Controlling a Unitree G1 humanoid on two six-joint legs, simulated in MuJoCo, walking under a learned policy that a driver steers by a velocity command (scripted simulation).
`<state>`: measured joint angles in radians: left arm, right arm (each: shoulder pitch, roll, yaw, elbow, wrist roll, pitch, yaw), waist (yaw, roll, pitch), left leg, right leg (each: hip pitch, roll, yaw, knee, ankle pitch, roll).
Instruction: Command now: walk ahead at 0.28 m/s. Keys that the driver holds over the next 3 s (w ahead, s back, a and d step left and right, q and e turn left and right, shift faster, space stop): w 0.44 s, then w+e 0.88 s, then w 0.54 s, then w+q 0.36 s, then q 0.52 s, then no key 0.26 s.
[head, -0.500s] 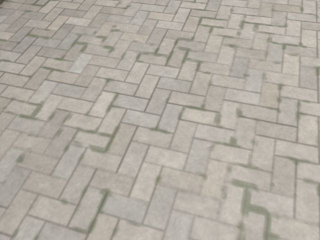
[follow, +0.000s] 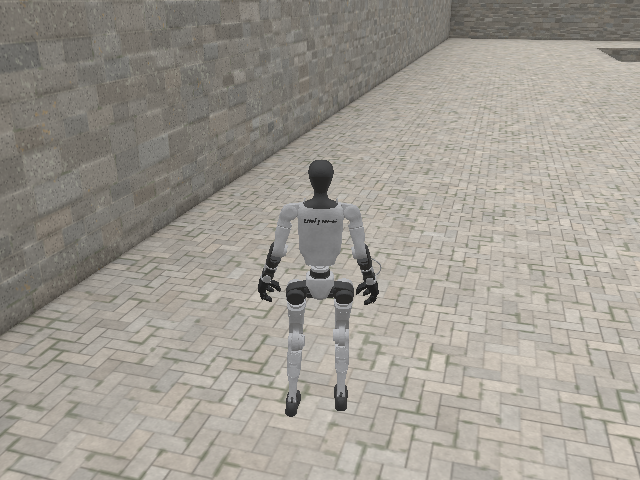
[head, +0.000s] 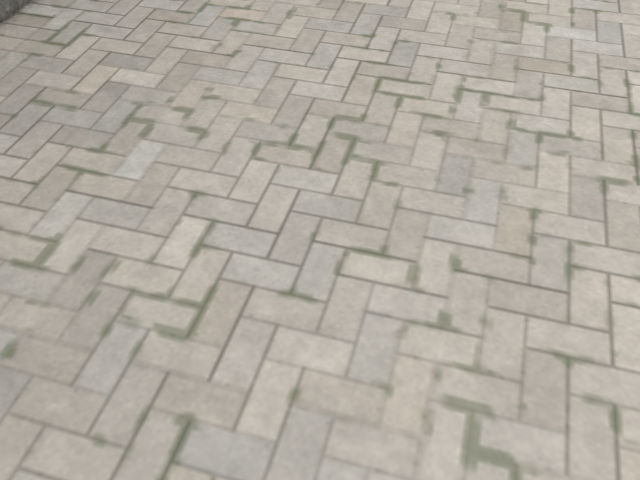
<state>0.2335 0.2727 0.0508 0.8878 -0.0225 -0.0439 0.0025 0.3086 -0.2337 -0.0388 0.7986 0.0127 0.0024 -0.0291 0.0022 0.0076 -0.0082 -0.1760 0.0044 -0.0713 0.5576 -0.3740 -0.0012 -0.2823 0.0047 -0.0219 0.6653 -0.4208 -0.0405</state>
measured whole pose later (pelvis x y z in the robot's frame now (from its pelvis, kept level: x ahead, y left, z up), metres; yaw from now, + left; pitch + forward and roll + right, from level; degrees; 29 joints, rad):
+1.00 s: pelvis +0.48 +0.01 +0.00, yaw -15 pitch +1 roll +3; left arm 0.09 0.25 0.04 0.73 -0.02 -0.04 -0.06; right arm 0.31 -0.27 -0.07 0.91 0.01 -0.06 -0.01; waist -0.07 -0.02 0.04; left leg 0.13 -0.02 0.27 0.23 -0.38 -0.01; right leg -0.62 -0.08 -0.04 0.64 -0.04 -0.07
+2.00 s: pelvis +1.03 -0.21 +0.01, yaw -30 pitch +3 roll +1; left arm 0.03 0.25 0.03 0.64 -0.01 -0.09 -0.03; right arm 0.41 -0.28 -0.04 0.89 0.03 -0.06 0.01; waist -0.12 -0.03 0.02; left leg 0.02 -0.05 -0.02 0.26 -0.33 0.03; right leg -0.57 -0.05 0.04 0.52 0.01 0.00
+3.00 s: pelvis +1.32 -0.37 +0.00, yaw -1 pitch +2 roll +0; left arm 0.18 0.27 0.05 0.77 0.02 -0.01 0.01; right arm 0.15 -0.28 -0.06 0.64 -0.01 0.04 -0.02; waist 0.00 0.03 0.01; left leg -0.40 -0.11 -0.15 0.57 -0.21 0.03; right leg -0.32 0.00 0.04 0.55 -0.28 0.02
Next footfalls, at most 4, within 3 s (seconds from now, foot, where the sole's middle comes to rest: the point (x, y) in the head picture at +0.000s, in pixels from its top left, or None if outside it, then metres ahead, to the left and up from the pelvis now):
0.50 left None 0.39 0.14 -0.77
1.06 right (401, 431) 0.66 -0.14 -0.77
1.54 left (365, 303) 1.01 -0.07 -0.77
2.06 right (494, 265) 1.14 -0.43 -0.77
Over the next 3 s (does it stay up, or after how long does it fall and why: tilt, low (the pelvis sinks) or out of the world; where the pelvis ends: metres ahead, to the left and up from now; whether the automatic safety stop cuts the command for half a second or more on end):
stays up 1.32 -0.37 0.00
